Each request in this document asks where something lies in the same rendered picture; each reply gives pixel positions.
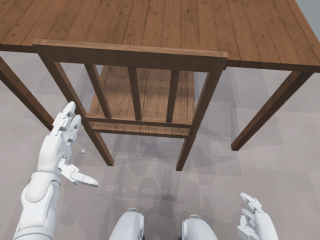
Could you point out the chair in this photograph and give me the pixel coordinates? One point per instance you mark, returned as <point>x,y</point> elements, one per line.
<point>142,90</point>

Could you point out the robot right shin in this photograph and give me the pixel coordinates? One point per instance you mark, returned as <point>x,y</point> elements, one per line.
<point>194,216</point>

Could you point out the left robot hand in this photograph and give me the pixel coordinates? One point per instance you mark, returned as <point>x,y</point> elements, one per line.
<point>58,143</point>

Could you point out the right robot hand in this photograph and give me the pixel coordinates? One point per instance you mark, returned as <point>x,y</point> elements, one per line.
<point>261,225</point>

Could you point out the table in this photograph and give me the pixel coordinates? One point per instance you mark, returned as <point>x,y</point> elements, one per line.
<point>257,34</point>

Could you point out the robot left forearm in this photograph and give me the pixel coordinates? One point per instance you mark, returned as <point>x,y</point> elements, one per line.
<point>39,199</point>

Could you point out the robot left thigh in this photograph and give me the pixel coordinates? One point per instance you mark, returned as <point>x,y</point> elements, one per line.
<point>129,227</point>

